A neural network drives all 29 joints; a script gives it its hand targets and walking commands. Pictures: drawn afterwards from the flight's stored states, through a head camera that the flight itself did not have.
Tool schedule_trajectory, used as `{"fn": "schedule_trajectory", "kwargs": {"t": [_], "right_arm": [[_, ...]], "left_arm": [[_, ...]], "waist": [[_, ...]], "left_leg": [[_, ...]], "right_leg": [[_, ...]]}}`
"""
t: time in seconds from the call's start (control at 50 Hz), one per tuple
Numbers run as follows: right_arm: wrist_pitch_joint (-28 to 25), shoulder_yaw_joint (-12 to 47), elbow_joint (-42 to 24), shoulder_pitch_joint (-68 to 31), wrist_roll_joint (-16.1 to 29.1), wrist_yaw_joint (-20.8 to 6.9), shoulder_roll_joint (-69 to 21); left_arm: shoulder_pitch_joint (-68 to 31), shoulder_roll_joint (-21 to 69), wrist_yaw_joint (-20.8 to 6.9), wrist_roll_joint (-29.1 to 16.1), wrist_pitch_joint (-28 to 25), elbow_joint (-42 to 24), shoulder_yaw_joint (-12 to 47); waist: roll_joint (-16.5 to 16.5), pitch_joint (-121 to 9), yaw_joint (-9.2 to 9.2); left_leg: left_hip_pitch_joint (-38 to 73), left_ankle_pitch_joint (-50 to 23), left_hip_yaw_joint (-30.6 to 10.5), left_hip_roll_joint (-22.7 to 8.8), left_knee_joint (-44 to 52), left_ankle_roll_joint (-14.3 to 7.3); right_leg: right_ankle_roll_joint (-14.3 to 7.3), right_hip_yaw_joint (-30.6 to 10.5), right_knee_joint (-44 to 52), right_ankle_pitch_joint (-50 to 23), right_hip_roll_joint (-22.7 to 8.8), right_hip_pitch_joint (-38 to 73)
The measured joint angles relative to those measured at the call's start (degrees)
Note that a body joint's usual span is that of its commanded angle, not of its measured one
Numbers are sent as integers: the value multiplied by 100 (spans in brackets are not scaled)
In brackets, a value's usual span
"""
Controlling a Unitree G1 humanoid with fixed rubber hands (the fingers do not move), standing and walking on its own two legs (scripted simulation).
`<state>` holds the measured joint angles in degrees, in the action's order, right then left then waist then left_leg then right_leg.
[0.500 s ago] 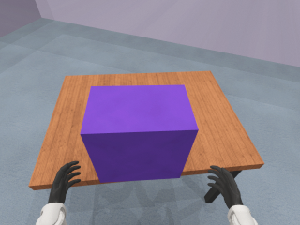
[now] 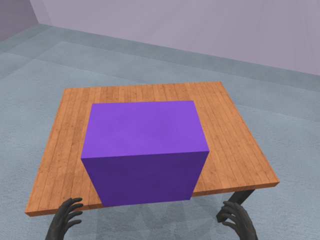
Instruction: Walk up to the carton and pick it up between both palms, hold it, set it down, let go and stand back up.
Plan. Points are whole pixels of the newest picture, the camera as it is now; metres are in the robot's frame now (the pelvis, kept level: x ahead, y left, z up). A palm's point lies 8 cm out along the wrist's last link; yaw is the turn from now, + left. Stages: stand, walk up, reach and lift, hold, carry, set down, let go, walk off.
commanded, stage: set down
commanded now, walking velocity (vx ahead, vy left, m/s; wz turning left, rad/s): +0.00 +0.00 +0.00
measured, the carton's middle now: (146, 156) +0.38 +0.06 -0.04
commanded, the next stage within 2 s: let go in 0.60 s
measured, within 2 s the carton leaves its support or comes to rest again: neither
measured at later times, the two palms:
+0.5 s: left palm out of the picture +0.13 +0.25 -0.08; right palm out of the picture +0.14 -0.21 -0.07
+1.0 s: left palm out of the picture +0.15 +0.23 -0.08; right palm out of the picture +0.13 -0.22 -0.08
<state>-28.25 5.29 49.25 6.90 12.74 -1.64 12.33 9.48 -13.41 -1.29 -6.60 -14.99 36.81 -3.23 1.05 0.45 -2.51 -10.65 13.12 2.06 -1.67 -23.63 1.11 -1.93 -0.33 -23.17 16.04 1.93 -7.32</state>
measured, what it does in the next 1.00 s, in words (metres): stands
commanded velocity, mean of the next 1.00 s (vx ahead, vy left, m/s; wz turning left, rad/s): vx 0.00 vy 0.00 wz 0.00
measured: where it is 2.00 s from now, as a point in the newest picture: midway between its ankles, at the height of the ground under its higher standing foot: outside the picture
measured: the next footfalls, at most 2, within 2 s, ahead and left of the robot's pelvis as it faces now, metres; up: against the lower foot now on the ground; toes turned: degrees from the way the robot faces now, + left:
none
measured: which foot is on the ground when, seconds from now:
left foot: down 0.00-1.00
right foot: down 0.00-1.00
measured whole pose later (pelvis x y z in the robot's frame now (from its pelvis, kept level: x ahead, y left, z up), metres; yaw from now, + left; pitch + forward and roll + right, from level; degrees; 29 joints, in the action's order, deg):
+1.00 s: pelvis -0.01 +0.01 +0.00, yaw -1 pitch -3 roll +0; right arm -11.9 -1.2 43.7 9.3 -0.4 -1.7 11.3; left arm 9.5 -11.7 0.7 0.2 5.9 31.8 -0.4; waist 1.4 3.5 -0.1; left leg -6.1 11.3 3.1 -1.4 -20.8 0.4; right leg -1.2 -0.9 -20.0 13.5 1.5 -3.0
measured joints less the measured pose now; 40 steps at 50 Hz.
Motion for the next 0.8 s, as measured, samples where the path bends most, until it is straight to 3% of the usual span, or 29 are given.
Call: {"fn": "schedule_trajectory", "kwargs": {"t": [0.22, 0.32, 0.5, 0.64, 0.8], "right_arm": [[434, -221, -285, 190, -456, 71, -117], [677, -71, -264, 241, -557, 138, -15], [1205, -447, -416, 303, -937, 70, -226], [1614, -561, -547, 229, -1228, 58, -360], [1693, -766, -556, 169, -1455, 41, -258]], "left_arm": [[266, 149, 18, 333, 683, -453, 91], [340, 202, -98, 407, 918, -346, -39], [379, 84, 150, 544, 1482, -549, 192], [158, 147, 188, 587, 1909, -536, 264], [110, 120, 228, 565, 2131, -610, 371]], "waist": [[-39, 126, 7], [37, 215, 65], [123, 262, 86], [37, 325, 143], [-40, 341, 233]], "left_leg": [[317, -46, 31, -4, 183, -30], [510, -141, -17, 45, 337, -54], [510, -231, -8, 65, 368, -75], [430, -258, 34, 70, 335, -101], [383, -204, 85, 65, 251, -113]], "right_leg": [[30, -43, 324, -141, 6, 365], [49, 5, 455, -203, -36, 568], [67, 10, 447, -275, -60, 546], [94, -20, 395, -307, -72, 443], [109, -54, 287, -259, -76, 367]]}}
